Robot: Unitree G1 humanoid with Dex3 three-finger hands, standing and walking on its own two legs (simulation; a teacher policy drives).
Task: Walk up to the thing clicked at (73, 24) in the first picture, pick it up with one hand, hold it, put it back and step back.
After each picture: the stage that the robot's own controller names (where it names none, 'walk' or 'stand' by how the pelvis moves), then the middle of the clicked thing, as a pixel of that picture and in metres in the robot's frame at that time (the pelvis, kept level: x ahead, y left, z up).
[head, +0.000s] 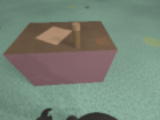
stand; (76, 36) +0.74 +0.19 +0.08
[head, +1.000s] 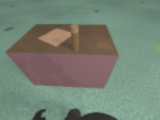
walk; (75, 39) +0.70 +0.21 +0.10
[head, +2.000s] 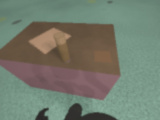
stand; (63, 49) +0.48 +0.25 +0.10
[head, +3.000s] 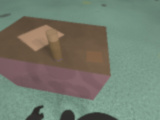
stand; (55, 47) +0.48 +0.29 +0.10
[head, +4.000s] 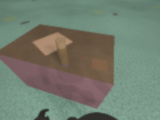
stand; (62, 53) +0.48 +0.26 +0.08
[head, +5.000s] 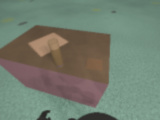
stand; (56, 54) +0.47 +0.30 +0.07
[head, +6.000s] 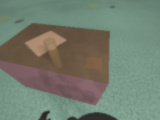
stand; (54, 54) +0.46 +0.31 +0.07
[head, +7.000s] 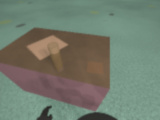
stand; (56, 58) +0.44 +0.30 +0.07
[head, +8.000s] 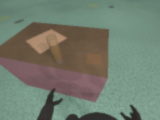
rise first; (55, 50) +0.50 +0.31 +0.08
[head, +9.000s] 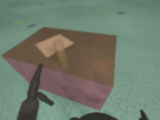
rise first; (61, 55) +0.46 +0.30 +0.08
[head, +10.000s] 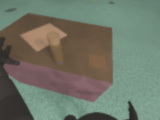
go down; (56, 50) +0.47 +0.26 +0.09
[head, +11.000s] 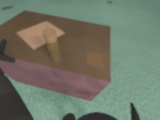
go down; (53, 48) +0.47 +0.27 +0.10
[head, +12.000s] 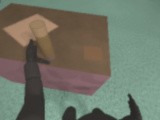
close in; (45, 43) +0.47 +0.29 +0.13
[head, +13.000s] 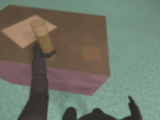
lift; (45, 43) +0.47 +0.28 +0.14
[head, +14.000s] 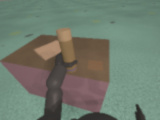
lift; (68, 52) +0.35 +0.16 +0.26
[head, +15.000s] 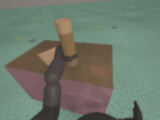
hold; (68, 45) +0.34 +0.15 +0.32
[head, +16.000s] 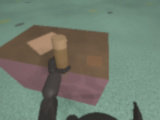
hold; (61, 58) +0.34 +0.20 +0.19
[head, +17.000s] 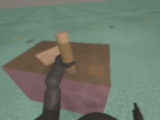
hold; (66, 54) +0.35 +0.17 +0.26
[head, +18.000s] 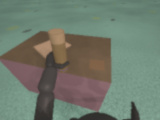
crouch; (59, 53) +0.33 +0.21 +0.24
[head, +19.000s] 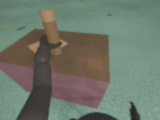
crouch; (52, 34) +0.45 +0.26 +0.29
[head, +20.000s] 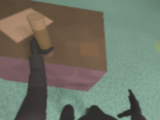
lower; (43, 39) +0.49 +0.28 +0.13
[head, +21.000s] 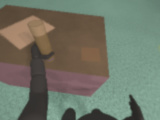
lower; (44, 44) +0.47 +0.28 +0.14
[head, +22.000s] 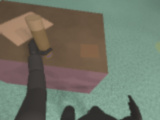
lower; (41, 40) +0.49 +0.29 +0.14
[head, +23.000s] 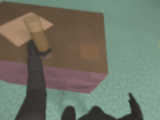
lower; (40, 41) +0.48 +0.29 +0.14
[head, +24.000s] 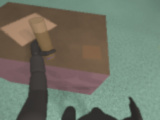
open; (44, 41) +0.48 +0.28 +0.14
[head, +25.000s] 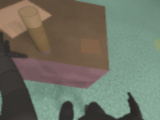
rise; (39, 36) +0.48 +0.28 +0.14
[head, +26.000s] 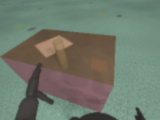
sink last; (61, 55) +0.46 +0.29 +0.11
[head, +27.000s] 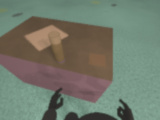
stand; (57, 49) +0.47 +0.28 +0.10
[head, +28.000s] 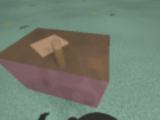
stand; (59, 54) +0.49 +0.29 +0.08
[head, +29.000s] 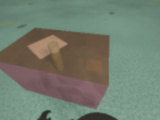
stand; (56, 57) +0.45 +0.30 +0.07
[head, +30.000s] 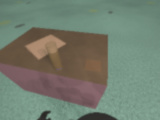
stand; (55, 57) +0.45 +0.30 +0.07
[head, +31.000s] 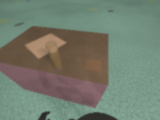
stand; (55, 57) +0.45 +0.30 +0.07
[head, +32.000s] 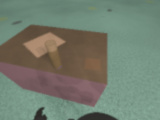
stand; (54, 56) +0.45 +0.30 +0.07
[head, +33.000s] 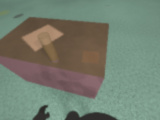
walk; (50, 49) +0.48 +0.33 +0.08
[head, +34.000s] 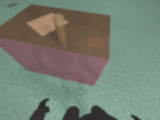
walk; (61, 32) +0.62 +0.30 +0.09
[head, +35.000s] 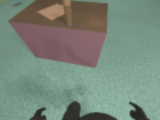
walk; (67, 13) +0.92 +0.36 +0.10
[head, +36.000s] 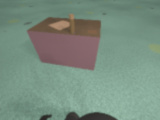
walk; (71, 24) +1.17 +0.33 +0.09
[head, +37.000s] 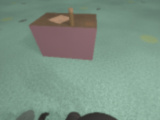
stand; (71, 17) +1.37 +0.40 +0.08
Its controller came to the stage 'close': yes
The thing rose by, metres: 0.24
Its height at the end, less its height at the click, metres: +0.00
